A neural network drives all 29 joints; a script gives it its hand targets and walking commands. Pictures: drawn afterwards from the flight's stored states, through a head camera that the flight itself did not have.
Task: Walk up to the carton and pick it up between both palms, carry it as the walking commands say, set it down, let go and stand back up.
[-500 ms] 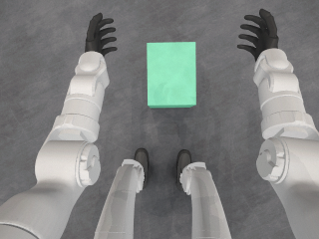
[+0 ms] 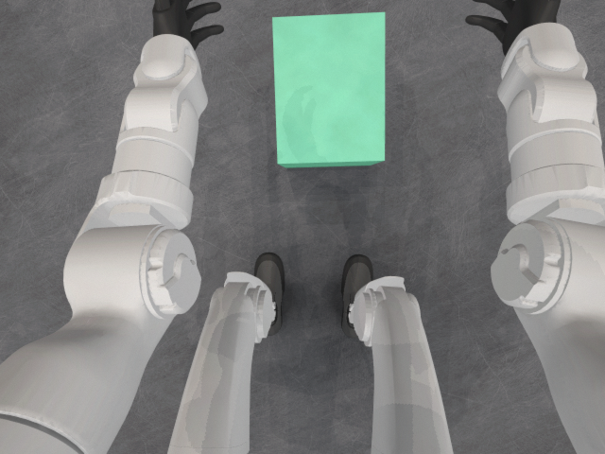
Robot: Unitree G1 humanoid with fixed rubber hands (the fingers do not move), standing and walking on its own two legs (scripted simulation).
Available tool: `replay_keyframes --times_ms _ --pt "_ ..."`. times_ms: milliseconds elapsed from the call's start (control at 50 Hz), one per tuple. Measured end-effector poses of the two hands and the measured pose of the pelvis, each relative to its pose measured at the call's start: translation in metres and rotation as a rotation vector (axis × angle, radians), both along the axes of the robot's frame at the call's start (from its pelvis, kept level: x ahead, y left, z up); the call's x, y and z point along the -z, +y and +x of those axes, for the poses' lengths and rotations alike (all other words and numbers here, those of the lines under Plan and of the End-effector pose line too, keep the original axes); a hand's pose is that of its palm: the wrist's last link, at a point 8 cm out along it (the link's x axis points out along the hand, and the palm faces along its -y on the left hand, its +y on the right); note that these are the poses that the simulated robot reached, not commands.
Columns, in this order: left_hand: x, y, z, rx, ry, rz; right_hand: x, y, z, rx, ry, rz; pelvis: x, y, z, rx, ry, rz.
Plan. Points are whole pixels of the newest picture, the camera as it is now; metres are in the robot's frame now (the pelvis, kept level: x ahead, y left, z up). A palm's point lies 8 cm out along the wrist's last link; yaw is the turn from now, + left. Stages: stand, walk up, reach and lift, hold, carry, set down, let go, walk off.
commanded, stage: reach and lift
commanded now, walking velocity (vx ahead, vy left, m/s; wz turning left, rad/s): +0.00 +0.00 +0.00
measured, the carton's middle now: (328, 101) +0.56 -0.02 -0.51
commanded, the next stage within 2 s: none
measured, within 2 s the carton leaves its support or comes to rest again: neither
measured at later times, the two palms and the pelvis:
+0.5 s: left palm (214, 83) +0.54 +0.15 -0.29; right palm (458, 75) +0.55 -0.20 -0.28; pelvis -0.02 +0.00 -0.15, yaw +0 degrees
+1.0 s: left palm (235, 108) +0.53 +0.15 -0.42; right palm (424, 105) +0.53 -0.19 -0.42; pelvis -0.04 +0.00 -0.24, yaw +0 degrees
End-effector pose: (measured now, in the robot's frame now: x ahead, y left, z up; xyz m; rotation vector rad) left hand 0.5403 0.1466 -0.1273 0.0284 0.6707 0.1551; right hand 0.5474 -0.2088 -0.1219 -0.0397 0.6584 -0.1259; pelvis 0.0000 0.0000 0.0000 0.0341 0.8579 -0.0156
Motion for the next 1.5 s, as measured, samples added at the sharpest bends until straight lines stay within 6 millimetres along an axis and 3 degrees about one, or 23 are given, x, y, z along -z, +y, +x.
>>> replay_keyframes --times_ms 200,440,740,1080,1240,1500 --pt "0.075 0.012 -0.002 -0.023 -0.011 0.017 0.077 0.005 0.001 0.010 -0.001 -0.014 0.071 -0.003 -0.011 -0.008 0.005 0.001" --pt "0.144 0.006 -0.002 -0.009 0.013 0.006 0.144 0.005 0.000 0.015 0.021 -0.016 0.135 -0.002 -0.020 -0.005 -0.039 -0.001" --pt "0.235 0.007 -0.009 0.004 0.057 0.003 0.237 0.012 -0.005 0.009 0.059 -0.009 0.196 -0.001 -0.029 -0.008 -0.140 0.001" --pt "0.315 0.004 -0.016 0.033 0.103 -0.002 0.318 0.015 -0.017 -0.001 0.108 -0.004 0.248 0.003 -0.039 -0.006 -0.260 -0.010" --pt "0.322 0.005 -0.011 0.025 0.090 -0.002 0.327 0.016 -0.013 0.006 0.094 -0.001 0.262 0.004 -0.036 -0.008 -0.266 -0.010" --pt "0.313 -0.002 -0.013 0.059 0.093 -0.018 0.316 0.022 -0.014 -0.027 0.102 0.007 0.251 0.005 -0.035 -0.005 -0.270 -0.012"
